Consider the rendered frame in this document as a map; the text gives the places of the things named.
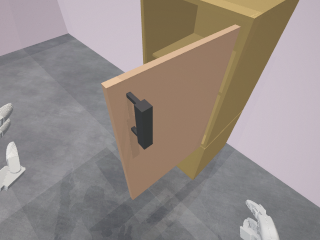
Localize handle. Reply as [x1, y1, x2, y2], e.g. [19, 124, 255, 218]
[126, 92, 153, 150]

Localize cupboard door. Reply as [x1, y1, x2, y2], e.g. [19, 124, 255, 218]
[101, 24, 241, 200]

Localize left robot hand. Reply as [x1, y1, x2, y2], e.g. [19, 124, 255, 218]
[0, 103, 26, 192]

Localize right robot hand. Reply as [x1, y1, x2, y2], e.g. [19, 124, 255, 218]
[240, 200, 280, 240]

